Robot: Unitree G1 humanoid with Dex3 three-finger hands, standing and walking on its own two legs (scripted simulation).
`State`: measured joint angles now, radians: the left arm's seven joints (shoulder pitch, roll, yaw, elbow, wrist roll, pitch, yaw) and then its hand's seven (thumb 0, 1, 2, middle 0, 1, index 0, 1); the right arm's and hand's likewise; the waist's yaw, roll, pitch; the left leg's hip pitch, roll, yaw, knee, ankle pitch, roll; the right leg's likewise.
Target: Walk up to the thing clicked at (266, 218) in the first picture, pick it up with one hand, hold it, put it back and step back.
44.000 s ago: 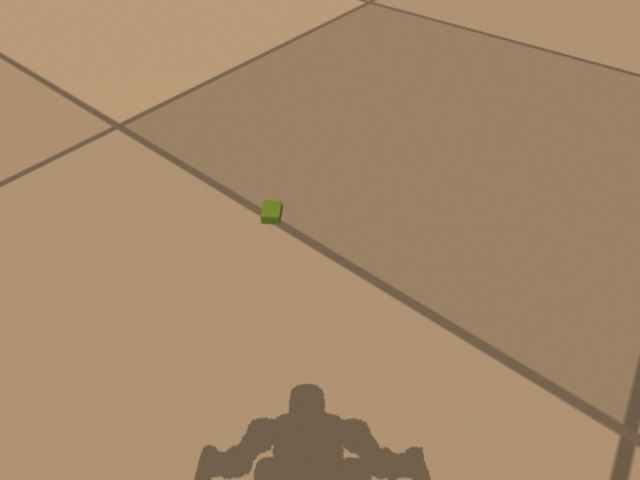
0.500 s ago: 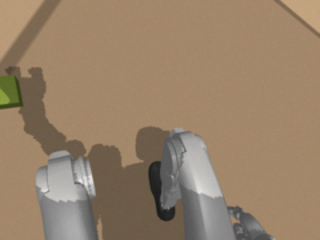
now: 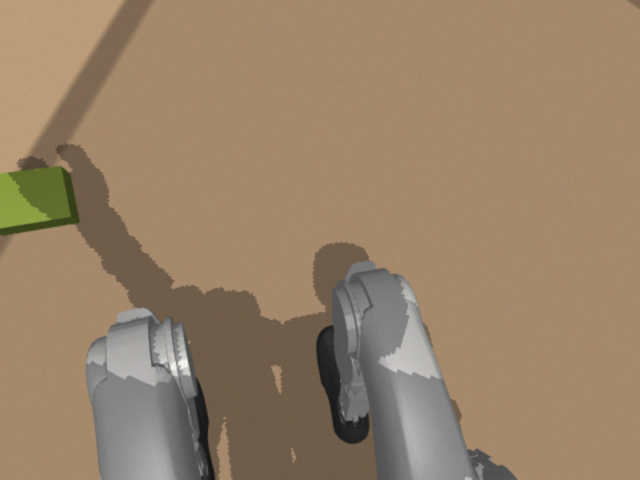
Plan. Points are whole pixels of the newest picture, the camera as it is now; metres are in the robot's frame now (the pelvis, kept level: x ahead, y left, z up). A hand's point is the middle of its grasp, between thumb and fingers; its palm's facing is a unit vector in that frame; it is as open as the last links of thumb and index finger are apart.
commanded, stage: home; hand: left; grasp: from above
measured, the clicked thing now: (31, 200) +0.50 +0.34 -0.33
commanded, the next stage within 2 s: none
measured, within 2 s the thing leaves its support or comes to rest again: neither
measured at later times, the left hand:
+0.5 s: hand out of the picture +0.29 +0.27 +0.09, palm faces -0.02 -0.88 -0.47, open 7.5 cm
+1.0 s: hand out of the picture +0.22 +0.20 +0.29, palm faces +0.21 -0.96 -0.20, open 7.4 cm
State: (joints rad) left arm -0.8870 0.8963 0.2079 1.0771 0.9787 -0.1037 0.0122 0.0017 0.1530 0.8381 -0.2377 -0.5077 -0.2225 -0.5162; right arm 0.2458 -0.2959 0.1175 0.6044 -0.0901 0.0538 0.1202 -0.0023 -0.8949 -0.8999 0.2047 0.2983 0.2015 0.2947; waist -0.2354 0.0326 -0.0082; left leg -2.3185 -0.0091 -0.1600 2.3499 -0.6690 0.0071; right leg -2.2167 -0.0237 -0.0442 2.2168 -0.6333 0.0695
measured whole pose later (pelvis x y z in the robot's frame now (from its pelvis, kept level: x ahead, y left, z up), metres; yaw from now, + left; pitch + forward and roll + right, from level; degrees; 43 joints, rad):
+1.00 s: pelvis +0.06 -0.01 +0.35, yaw +9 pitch +13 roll -3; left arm 0.40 0.23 0.06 -0.03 -0.08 0.44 0.06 0.01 0.90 0.90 -0.21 -0.30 -0.20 -0.30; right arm 0.31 -0.22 0.03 0.54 0.04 -0.18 -0.18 0.01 -0.90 -0.90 0.20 0.30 0.20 0.29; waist -0.08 0.05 -0.17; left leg -0.83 0.05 -0.07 1.11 -0.50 -0.03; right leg -0.79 -0.02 -0.06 1.03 -0.46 0.03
